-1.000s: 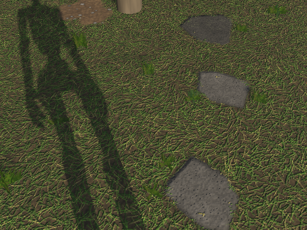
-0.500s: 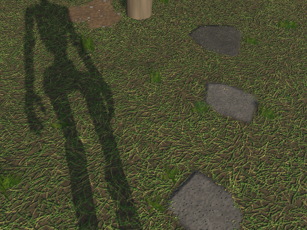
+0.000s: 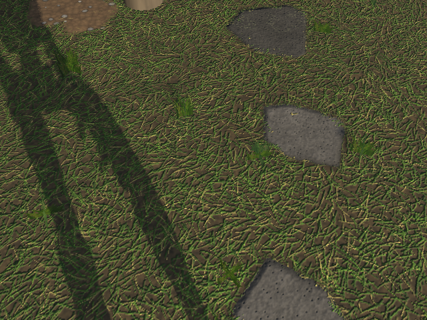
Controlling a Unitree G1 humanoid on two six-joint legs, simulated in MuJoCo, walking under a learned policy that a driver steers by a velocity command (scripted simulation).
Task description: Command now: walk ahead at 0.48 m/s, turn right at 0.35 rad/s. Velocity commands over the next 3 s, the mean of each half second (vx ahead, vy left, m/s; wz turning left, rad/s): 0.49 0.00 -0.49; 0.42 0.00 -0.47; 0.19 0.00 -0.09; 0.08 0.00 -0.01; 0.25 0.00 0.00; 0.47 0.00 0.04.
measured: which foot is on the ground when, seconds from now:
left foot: down 0.00-0.08, up 0.10-0.60, down 0.62-1.00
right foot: up 0.00-0.04, down 0.06-0.64, up 0.66-1.00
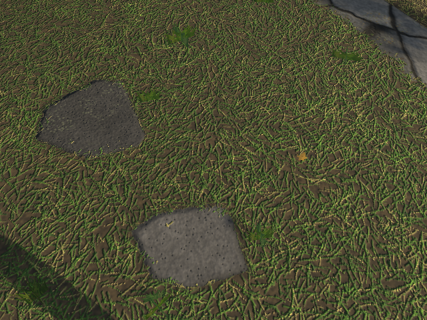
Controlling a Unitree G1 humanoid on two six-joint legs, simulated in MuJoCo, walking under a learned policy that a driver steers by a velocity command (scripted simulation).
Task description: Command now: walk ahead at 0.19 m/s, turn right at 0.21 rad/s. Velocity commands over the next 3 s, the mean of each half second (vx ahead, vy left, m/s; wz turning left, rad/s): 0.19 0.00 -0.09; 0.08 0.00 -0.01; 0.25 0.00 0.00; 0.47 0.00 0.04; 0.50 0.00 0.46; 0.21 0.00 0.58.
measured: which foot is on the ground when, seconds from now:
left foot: down 0.00-0.10, up 0.12-0.48, down 0.50-1.00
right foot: up 0.00-0.06, down 0.08-0.52, up 0.54-0.76, down 0.78-1.00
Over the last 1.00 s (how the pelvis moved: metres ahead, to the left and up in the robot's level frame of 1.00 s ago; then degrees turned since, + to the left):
0.54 -0.07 0.02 -31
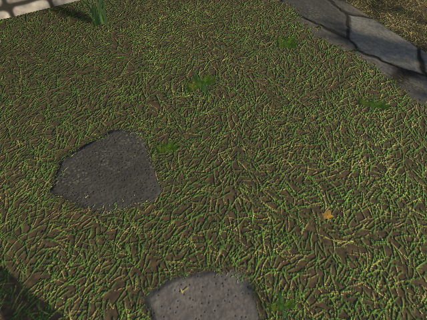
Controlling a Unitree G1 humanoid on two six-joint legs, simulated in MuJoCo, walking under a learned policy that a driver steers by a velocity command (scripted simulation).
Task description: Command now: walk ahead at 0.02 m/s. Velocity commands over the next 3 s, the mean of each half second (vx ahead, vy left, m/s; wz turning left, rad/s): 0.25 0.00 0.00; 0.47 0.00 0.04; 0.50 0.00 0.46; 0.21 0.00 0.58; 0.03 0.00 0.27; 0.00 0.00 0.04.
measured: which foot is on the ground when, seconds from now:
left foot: down 0.00-0.18, up 0.20-0.34, down 0.36-0.82, up 0.84-1.00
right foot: down 0.00-0.36, up 0.38-0.78, down 0.80-1.00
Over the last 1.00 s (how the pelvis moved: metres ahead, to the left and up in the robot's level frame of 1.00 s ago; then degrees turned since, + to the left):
0.16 -0.01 0.00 0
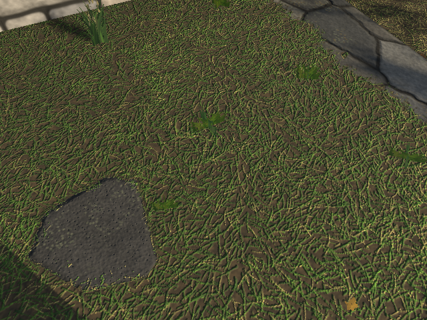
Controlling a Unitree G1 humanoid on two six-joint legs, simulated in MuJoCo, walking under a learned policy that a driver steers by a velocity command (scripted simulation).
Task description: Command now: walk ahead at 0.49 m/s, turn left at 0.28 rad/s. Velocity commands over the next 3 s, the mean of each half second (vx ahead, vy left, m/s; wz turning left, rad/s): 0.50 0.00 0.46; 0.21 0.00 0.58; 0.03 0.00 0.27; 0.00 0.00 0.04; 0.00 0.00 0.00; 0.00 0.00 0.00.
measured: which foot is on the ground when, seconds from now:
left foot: up 0.00-0.34, down 0.36-0.86, up 0.88-1.00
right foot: down 0.00-0.36, up 0.38-0.84, down 0.86-1.00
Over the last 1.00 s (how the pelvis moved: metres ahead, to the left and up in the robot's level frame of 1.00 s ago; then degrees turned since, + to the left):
0.35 -0.02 0.00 2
